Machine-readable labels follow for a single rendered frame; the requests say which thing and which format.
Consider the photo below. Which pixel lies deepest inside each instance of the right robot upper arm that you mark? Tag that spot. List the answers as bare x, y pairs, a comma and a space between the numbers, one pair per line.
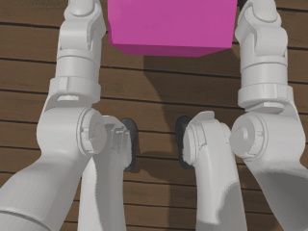
271, 146

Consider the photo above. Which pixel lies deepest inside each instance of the robot right shin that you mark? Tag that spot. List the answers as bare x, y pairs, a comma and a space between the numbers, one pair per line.
203, 116

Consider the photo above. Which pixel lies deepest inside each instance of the left robot upper arm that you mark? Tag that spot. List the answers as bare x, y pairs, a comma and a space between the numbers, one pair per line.
39, 197

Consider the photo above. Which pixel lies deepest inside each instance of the left robot forearm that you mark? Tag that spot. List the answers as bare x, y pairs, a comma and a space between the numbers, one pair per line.
78, 57

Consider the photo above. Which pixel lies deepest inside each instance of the robot left thigh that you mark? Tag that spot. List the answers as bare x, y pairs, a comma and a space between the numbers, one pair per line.
101, 198

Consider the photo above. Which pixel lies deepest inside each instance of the right robot forearm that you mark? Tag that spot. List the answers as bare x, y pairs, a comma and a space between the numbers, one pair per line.
264, 61

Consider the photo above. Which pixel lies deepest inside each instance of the carton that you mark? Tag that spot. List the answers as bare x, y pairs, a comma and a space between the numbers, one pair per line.
173, 28

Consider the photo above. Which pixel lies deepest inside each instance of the robot right hand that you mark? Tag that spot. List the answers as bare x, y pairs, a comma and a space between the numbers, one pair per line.
241, 3

